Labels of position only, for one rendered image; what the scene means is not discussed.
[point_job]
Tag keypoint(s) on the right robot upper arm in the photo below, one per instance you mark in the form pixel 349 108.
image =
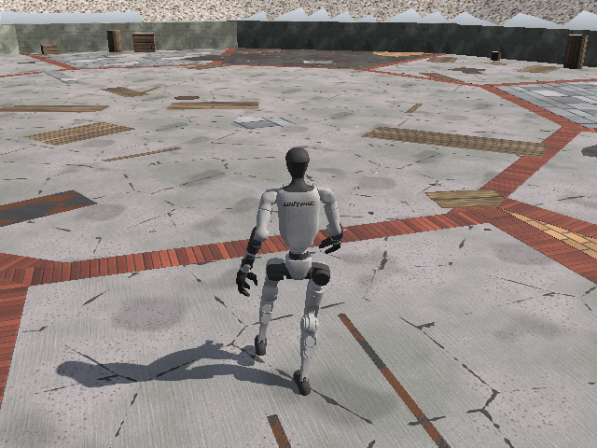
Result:
pixel 332 213

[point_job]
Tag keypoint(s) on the right robot hand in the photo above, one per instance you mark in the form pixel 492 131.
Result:
pixel 327 242

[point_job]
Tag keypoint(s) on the left robot hand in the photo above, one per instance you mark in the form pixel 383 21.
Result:
pixel 240 281

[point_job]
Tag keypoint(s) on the robot right forearm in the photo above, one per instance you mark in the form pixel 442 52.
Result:
pixel 335 240

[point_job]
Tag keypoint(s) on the humanoid robot torso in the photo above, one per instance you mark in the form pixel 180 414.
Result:
pixel 298 214

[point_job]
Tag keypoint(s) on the robot left forearm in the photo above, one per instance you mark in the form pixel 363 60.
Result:
pixel 250 254

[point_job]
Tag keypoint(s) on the humanoid robot head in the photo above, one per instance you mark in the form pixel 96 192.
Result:
pixel 297 159

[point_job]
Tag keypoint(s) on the left robot upper arm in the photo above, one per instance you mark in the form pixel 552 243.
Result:
pixel 268 198

